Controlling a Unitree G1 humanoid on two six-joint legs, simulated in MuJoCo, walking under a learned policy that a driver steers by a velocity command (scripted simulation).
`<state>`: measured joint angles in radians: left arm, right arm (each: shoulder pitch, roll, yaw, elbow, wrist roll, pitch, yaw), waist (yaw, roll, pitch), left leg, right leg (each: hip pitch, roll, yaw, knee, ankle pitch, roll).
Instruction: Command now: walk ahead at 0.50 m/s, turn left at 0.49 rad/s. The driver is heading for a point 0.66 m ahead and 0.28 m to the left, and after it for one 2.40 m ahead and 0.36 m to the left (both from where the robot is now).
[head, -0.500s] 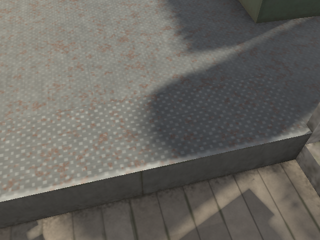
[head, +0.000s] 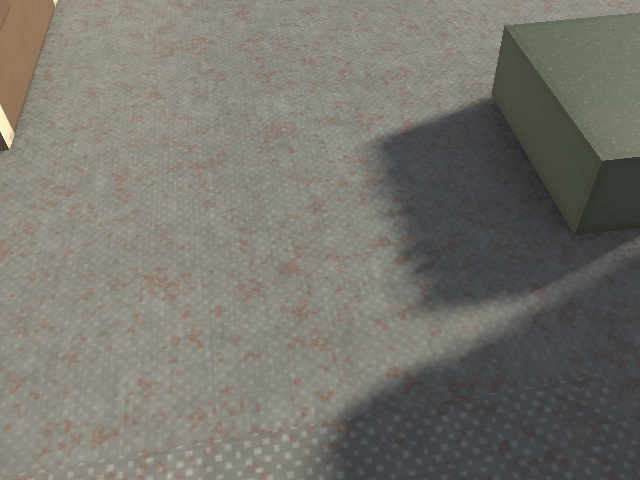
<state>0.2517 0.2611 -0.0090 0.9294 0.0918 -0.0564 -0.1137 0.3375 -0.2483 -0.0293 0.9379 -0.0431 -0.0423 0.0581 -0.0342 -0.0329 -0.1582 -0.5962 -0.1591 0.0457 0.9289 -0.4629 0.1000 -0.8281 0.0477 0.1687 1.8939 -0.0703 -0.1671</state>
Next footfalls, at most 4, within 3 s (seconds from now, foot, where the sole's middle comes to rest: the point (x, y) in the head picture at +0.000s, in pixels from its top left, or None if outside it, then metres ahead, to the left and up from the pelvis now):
0.26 right None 0.40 -0.18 -0.54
0.78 left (291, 470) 0.49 0.08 -0.54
1.16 right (386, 392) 0.63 -0.10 -0.54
1.52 left None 0.40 0.06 -0.54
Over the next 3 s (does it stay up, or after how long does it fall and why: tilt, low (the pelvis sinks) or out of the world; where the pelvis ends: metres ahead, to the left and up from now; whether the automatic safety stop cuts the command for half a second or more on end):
stays up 0.69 0.18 0.23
